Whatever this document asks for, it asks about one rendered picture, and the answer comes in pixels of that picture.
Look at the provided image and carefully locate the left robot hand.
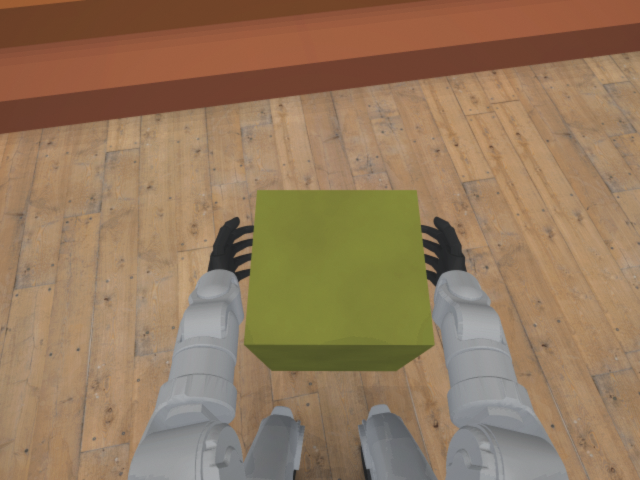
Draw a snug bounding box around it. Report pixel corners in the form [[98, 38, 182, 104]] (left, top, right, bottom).
[[207, 217, 254, 282]]

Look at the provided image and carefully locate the robot right forearm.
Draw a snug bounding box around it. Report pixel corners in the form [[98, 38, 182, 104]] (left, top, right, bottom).
[[432, 270, 569, 480]]

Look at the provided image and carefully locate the robot right upper arm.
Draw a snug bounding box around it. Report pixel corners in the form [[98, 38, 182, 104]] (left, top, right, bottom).
[[445, 423, 568, 480]]

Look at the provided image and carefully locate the robot left thigh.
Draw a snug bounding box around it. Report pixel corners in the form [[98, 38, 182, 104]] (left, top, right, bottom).
[[243, 414, 305, 480]]

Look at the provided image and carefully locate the carton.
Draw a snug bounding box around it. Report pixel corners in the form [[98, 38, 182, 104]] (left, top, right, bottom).
[[244, 190, 435, 371]]

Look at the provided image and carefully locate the robot left upper arm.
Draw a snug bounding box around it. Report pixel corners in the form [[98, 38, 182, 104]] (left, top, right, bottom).
[[129, 420, 246, 480]]

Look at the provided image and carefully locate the right robot hand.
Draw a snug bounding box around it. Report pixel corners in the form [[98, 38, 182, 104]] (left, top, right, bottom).
[[421, 217, 467, 286]]

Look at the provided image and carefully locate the robot left shin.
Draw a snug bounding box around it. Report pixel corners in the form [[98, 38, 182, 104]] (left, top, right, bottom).
[[259, 406, 294, 428]]

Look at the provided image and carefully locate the robot left forearm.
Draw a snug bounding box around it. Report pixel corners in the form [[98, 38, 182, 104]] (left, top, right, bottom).
[[128, 269, 244, 480]]

